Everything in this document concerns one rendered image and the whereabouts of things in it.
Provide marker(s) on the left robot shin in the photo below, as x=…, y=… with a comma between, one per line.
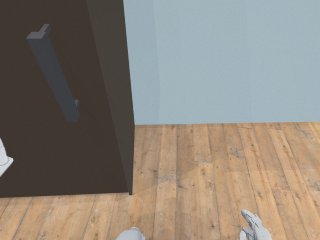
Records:
x=134, y=228

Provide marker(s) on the wardrobe door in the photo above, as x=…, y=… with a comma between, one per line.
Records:
x=53, y=157

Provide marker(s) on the left robot thigh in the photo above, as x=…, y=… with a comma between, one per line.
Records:
x=131, y=235

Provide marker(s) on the handle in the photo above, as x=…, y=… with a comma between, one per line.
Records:
x=43, y=51

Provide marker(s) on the right robot hand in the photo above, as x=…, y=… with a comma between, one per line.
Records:
x=259, y=232

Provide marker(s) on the left robot hand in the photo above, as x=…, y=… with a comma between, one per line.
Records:
x=5, y=161

